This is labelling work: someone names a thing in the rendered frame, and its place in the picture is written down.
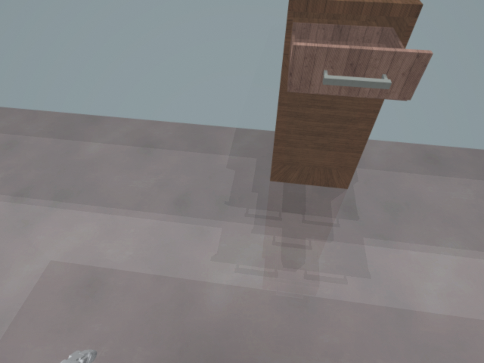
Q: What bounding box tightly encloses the handle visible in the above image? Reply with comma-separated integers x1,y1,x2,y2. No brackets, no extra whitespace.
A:
323,70,392,89

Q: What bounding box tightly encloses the drawer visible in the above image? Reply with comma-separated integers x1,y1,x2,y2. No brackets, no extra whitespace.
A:
287,22,433,101

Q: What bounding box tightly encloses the cabinet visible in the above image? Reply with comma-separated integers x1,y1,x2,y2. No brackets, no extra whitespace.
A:
270,0,423,189

